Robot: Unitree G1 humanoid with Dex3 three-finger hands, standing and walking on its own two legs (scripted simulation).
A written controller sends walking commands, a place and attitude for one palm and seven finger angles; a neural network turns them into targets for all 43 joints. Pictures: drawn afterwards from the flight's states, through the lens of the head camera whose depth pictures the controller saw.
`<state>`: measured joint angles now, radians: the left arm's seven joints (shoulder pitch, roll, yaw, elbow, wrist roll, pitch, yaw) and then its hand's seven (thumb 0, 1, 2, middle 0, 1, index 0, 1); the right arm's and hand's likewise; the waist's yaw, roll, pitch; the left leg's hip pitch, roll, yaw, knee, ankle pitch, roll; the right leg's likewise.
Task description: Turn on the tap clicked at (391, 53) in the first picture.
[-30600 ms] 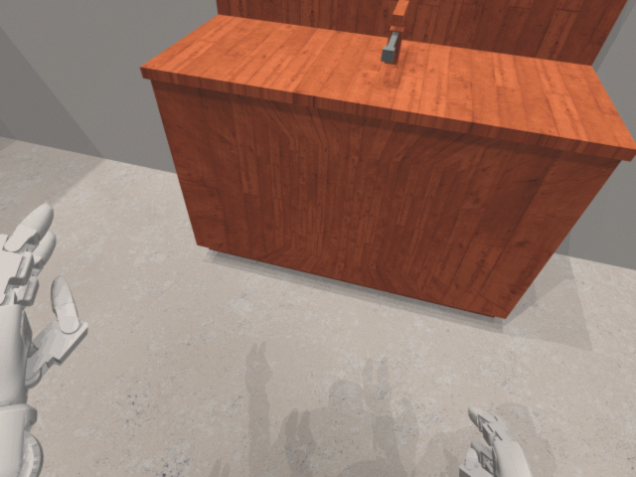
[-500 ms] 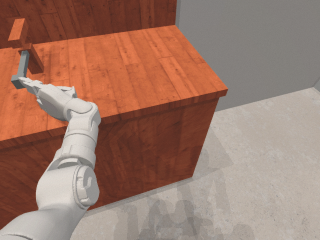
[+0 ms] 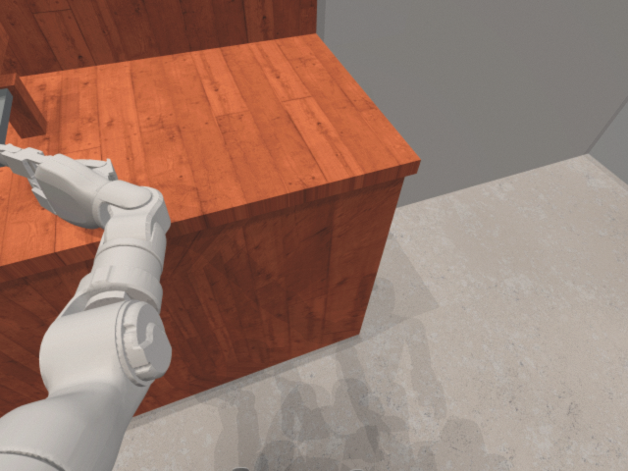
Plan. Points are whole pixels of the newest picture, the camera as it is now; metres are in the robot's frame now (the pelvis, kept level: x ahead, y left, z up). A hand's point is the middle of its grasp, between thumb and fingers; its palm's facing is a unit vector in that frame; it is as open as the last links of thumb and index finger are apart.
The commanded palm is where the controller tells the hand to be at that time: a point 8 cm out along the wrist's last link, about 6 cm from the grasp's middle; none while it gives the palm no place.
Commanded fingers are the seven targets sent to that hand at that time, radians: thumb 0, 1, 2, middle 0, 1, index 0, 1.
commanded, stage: push the lever round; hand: left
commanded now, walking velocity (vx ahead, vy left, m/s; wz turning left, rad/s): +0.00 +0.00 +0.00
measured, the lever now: out of the picture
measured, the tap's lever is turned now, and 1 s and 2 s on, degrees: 0 0 6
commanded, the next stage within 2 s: none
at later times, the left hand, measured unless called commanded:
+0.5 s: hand (108, 168) +0.48 +0.24 +0.13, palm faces +0.87 -0.48 -0.12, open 8.5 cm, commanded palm +0.48 +0.25 +0.14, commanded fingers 0.00 0.90 0.90 -0.15 -0.15 -0.15 -0.15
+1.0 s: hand (108, 168) +0.48 +0.24 +0.13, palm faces +0.87 -0.48 -0.12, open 8.5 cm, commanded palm +0.48 +0.25 +0.14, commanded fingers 0.00 0.90 0.90 -0.15 -0.15 -0.15 -0.15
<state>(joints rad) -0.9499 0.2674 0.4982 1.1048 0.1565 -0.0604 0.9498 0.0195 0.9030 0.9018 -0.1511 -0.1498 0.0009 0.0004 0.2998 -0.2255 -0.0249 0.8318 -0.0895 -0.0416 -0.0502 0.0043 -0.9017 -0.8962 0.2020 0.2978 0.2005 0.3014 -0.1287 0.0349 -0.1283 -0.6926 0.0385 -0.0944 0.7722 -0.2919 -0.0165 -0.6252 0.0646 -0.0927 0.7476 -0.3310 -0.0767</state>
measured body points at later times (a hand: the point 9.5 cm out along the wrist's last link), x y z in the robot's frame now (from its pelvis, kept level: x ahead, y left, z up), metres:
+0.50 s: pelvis +0.00 -0.01 +0.00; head +0.05 -0.02 +0.45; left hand +0.43 +0.26 +0.14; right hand +0.05 -0.27 -0.13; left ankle +0.05 +0.15 -0.70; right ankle +0.02 -0.07 -0.71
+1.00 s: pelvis +0.01 -0.02 +0.00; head +0.05 -0.02 +0.45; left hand +0.43 +0.26 +0.14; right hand +0.05 -0.28 -0.13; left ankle +0.05 +0.15 -0.70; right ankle +0.02 -0.07 -0.71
